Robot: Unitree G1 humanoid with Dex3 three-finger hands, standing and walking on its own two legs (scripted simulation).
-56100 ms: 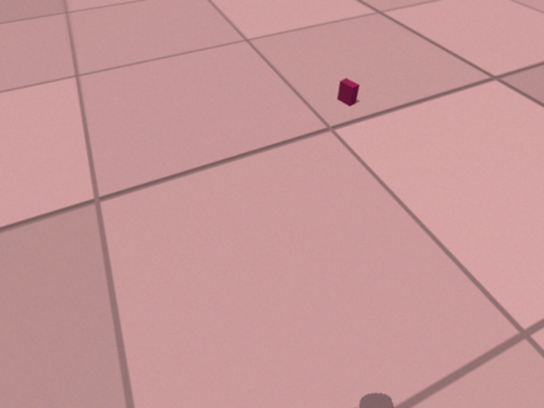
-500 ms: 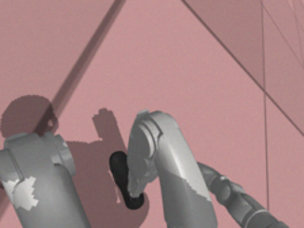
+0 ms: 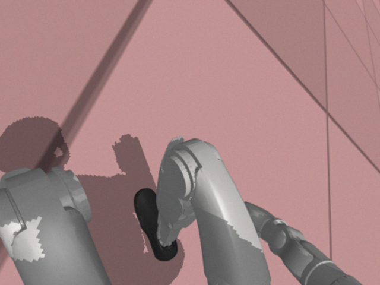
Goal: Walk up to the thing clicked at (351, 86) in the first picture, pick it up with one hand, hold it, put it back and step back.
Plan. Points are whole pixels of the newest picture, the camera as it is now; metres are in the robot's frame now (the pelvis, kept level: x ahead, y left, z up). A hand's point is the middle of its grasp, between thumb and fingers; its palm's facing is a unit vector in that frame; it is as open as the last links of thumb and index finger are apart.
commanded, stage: rest palm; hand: left
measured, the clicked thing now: out of the picture +0.45 +0.31 -0.22
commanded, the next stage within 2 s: close in 0.02 s
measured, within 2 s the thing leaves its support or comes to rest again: leaves its support in 0.04 s
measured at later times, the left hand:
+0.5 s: hand out of the picture +0.43 +0.33 -0.18, palm faces +0.48 -0.88 +0.00, open 13.7 cm
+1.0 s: hand out of the picture +0.43 +0.34 -0.17, palm faces +0.48 -0.88 +0.02, open 9.2 cm
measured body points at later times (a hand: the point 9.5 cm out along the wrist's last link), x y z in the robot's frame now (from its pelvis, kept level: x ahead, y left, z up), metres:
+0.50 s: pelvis +0.00 +0.00 +0.00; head +0.23 +0.20 +0.33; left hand +0.40 +0.37 -0.18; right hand +0.17 -0.24 -0.03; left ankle +0.08 +0.12 -0.25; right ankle +0.15 -0.13 -0.25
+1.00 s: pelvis +0.00 +0.00 +0.00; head +0.22 +0.21 +0.33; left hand +0.39 +0.38 -0.17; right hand +0.19 -0.23 -0.02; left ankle +0.08 +0.12 -0.25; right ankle +0.15 -0.13 -0.25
